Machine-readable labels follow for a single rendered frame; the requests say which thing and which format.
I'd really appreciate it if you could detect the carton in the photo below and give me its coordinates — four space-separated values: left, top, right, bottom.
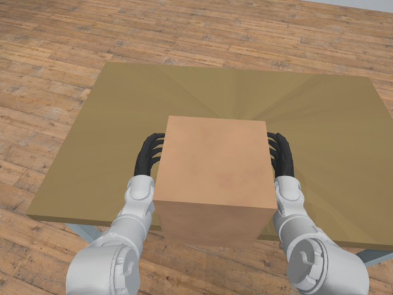
152 116 278 249

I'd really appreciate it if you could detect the robot left forearm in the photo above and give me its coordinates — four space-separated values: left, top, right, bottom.
66 175 155 294

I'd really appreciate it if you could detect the right robot upper arm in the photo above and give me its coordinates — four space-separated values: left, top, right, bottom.
286 238 369 295

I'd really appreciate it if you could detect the robot right hand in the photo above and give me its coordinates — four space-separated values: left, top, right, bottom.
267 132 294 179

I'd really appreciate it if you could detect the robot left hand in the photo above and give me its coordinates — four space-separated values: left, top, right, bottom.
134 133 165 176

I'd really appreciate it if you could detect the robot right forearm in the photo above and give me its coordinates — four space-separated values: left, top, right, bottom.
273 176 369 295

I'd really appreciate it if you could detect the left robot upper arm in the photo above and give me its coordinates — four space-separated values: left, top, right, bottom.
67 244 140 295

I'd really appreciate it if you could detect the table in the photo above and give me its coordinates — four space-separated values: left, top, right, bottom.
25 61 393 267

